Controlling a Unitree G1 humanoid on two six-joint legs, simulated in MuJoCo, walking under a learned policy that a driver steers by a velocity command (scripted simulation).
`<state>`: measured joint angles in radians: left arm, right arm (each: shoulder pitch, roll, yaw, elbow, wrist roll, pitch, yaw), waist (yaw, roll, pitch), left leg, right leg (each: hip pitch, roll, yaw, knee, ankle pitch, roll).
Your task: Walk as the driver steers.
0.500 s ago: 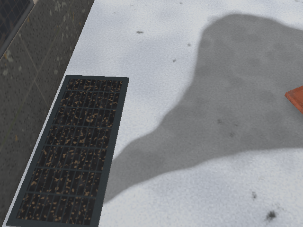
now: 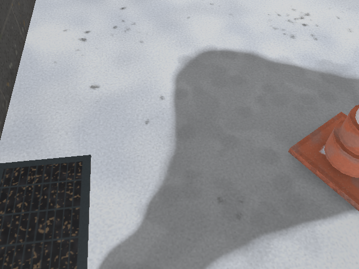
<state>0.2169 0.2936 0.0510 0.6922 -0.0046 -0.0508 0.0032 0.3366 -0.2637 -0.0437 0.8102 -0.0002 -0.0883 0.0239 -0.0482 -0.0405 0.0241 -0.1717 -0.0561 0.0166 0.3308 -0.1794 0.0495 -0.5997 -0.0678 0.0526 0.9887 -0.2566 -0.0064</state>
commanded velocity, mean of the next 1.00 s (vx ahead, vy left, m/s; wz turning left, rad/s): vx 0.11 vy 0.00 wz -0.03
